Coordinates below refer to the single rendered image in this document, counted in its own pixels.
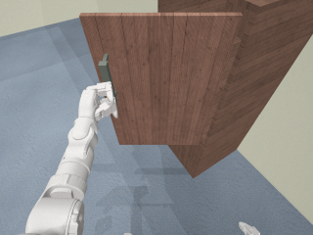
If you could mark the robot left hand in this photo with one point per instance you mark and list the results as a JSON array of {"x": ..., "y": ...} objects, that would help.
[{"x": 90, "y": 106}]

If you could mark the robot left forearm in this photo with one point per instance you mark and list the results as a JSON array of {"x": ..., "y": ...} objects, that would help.
[{"x": 75, "y": 166}]

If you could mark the left robot upper arm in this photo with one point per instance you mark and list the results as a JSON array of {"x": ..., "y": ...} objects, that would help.
[{"x": 57, "y": 216}]

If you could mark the robot right hand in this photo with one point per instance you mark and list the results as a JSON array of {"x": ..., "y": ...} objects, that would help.
[{"x": 247, "y": 229}]

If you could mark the handle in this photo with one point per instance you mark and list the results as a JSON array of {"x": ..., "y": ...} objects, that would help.
[{"x": 106, "y": 73}]

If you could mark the cupboard door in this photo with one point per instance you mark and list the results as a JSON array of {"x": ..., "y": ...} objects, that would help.
[{"x": 166, "y": 69}]

